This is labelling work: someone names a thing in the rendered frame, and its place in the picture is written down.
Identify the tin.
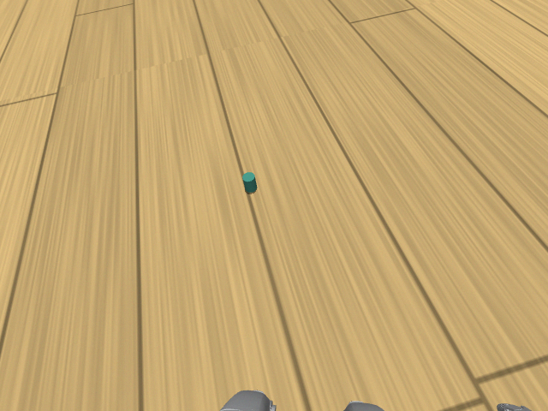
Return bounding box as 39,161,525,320
242,172,257,193

